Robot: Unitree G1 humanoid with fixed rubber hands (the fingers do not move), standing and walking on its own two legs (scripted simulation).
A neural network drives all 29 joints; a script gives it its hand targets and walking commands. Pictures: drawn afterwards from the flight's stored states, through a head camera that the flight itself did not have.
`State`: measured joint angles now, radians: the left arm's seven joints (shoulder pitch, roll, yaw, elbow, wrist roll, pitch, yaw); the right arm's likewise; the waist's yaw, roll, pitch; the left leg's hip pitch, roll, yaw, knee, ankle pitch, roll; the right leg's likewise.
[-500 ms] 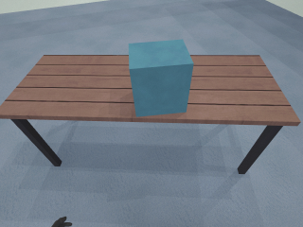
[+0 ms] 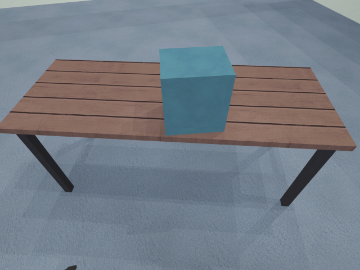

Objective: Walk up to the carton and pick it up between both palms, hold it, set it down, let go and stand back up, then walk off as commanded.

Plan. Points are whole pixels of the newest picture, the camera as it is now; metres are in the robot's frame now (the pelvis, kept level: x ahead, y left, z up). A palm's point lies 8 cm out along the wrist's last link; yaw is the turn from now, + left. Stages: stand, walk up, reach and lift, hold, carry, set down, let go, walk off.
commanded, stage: stand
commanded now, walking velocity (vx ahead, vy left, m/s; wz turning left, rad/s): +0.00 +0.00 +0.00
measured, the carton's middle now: (193, 92) +0.74 -0.01 -0.04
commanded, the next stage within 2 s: none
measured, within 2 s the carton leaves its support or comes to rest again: neither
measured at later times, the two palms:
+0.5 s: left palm out of the picture +0.05 +0.32 -0.11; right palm out of the picture +0.06 -0.30 -0.11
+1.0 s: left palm out of the picture +0.09 +0.32 -0.11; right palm out of the picture +0.09 -0.30 -0.11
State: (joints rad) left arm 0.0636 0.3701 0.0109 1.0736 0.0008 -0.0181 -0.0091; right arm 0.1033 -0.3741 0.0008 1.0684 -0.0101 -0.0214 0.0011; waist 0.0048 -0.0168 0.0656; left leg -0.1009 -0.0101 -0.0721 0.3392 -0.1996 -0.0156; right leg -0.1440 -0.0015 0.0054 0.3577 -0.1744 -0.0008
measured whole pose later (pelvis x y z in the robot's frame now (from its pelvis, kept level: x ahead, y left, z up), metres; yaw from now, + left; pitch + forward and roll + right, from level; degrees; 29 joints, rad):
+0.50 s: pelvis -0.01 +0.01 +0.00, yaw +0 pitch -2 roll +0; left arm 0.11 0.40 -0.01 1.13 0.01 -0.02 -0.01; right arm 0.12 -0.38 0.00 1.10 -0.01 -0.01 0.01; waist 0.02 -0.01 0.06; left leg -0.11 -0.01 -0.07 0.32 -0.17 -0.01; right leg -0.15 -0.01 0.02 0.33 -0.14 0.01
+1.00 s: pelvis +0.00 +0.01 +0.00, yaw -1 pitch -2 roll +0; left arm 0.08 0.40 -0.02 1.11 0.00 -0.02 0.00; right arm 0.10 -0.38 0.00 1.09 -0.01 -0.01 0.00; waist 0.01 -0.01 0.05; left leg -0.08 -0.01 -0.06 0.30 -0.19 -0.01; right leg -0.13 -0.01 0.03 0.32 -0.16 0.01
